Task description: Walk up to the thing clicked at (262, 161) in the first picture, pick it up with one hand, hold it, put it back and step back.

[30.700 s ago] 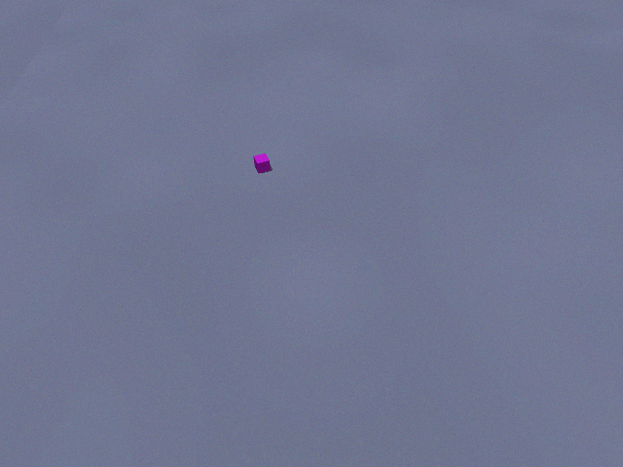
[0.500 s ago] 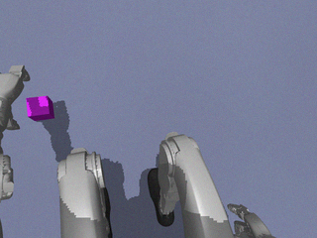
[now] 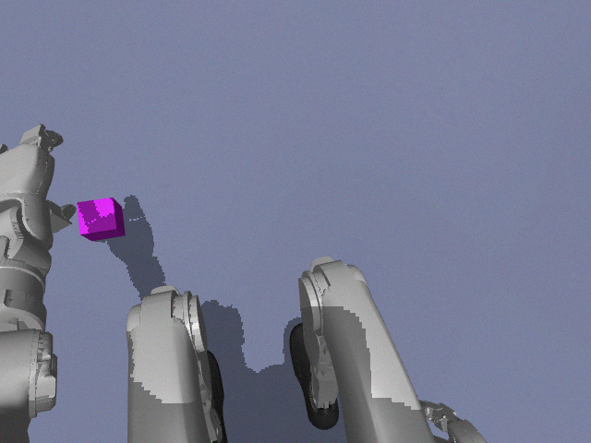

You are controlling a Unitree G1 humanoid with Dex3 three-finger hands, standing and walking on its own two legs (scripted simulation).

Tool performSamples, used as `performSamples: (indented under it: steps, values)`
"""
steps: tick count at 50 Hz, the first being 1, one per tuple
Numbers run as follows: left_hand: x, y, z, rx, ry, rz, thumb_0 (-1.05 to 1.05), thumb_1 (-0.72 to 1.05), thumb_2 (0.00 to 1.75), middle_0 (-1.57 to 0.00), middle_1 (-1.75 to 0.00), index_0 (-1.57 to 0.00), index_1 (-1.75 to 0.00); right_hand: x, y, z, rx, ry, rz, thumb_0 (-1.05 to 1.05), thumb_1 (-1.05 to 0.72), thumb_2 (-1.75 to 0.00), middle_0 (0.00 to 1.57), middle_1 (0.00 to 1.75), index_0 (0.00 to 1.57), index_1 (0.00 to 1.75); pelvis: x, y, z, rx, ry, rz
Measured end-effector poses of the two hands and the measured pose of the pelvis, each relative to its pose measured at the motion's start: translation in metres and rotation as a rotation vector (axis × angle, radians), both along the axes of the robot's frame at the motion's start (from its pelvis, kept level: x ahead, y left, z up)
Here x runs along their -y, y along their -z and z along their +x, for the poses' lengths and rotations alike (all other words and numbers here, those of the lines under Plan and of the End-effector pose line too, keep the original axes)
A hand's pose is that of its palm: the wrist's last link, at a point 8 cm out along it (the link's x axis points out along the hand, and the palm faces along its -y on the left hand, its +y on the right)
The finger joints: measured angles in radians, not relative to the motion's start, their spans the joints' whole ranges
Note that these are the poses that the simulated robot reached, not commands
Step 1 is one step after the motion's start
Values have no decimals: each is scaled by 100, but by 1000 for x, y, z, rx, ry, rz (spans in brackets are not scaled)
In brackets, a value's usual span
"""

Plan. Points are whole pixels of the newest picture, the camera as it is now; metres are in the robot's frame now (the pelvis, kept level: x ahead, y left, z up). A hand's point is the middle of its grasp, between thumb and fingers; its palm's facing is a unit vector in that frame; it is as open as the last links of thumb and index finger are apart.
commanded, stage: home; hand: left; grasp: from above
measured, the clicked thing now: (102, 219) +0.48 +0.28 -0.36
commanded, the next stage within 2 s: none
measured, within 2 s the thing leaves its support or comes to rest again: neither
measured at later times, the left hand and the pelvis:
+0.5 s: hand out of the picture +0.28 +0.22 +0.08, palm faces -0.01 -0.92 -0.40, open 7.4 cm; pelvis +0.01 -0.01 +0.19, yaw +5 degrees
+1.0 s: hand out of the picture +0.22 +0.20 +0.27, palm faces +0.17 -0.96 -0.22, open 7.4 cm; pelvis +0.08 +0.00 +0.33, yaw +7 degrees
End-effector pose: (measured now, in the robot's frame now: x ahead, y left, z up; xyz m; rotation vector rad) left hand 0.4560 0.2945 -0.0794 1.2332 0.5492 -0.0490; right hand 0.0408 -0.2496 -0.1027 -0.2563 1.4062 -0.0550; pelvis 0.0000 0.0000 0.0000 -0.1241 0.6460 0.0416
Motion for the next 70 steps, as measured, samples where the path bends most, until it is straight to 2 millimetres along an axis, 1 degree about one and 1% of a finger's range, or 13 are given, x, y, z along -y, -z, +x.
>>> performSamples:
  steps: [4,8,11,17,22,28,38,44,49,54,61,65,70]
  values:
    - [-2,-36,-36,-30,-60,-129,0,33,94,-23,-53,-22,-54,5,-29,33,83,-25,-8,1,-90,-90,20,30,20,30,0,-33,0,10,-6,11]
    - [2,-67,-77,-52,-119,-275,0,57,92,-22,-42,-21,-43,10,-64,74,189,-67,-35,1,-91,-90,20,30,20,30,1,-66,0,34,-17,20]
    - [6,-89,-105,-49,-168,-362,0,70,91,-22,-37,-21,-37,10,-90,104,278,-98,-52,1,-91,-90,20,30,20,30,2,-88,0,58,-27,27]
    - [13,-133,-148,-22,-312,-511,1,84,90,-21,-32,-21,-32,1,-141,155,454,-132,-55,1,-91,-90,20,30,20,30,5,-127,2,110,-43,45]
    - [22,-171,-175,-18,-438,-639,1,88,90,-21,-31,-21,-30,-15,-184,178,560,-130,-33,1,-91,-90,20,30,20,30,7,-163,7,156,-49,56]
    - [33,-219,-197,-27,-556,-756,1,90,90,-21,-30,-20,-30,-29,-234,186,624,-100,-14,1,-91,-90,20,30,20,30,7,-209,20,219,-59,67]
    - [40,-298,-224,-40,-685,-879,1,91,90,-20,-30,-20,-30,-30,-308,174,644,-47,-57,1,-91,-90,20,30,20,30,3,-279,46,328,-76,79]
    - [42,-343,-241,-36,-694,-893,1,91,90,-20,-30,-20,-29,-27,-343,173,679,-20,-87,1,-91,-90,20,30,20,30,-1,-309,62,389,-81,86]
    - [44,-373,-253,-21,-685,-899,1,91,90,-20,-30,-20,-29,-29,-363,184,738,-10,-90,1,-91,-90,20,30,20,30,-4,-323,73,426,-84,92]
    - [44,-388,-261,-13,-685,-906,1,91,90,-20,-30,-20,-29,-35,-375,201,803,-28,-76,1,-91,-90,20,30,20,30,-6,-330,79,452,-90,97]
    - [44,-387,-264,-25,-697,-915,1,91,90,-20,-30,-20,-29,-43,-386,222,872,-73,-51,1,-90,-90,20,30,20,30,-5,-332,81,469,-97,104]
    - [45,-385,-264,-26,-698,-921,1,91,90,-20,-30,-20,-29,-44,-387,227,881,-93,-48,1,-90,-90,20,30,20,30,-3,-332,82,473,-99,106]
    - [47,-386,-263,-23,-690,-918,1,91,90,-20,-30,-20,-29,-41,-385,225,866,-96,-50,1,-90,-90,20,30,20,30,-2,-332,82,475,-99,108]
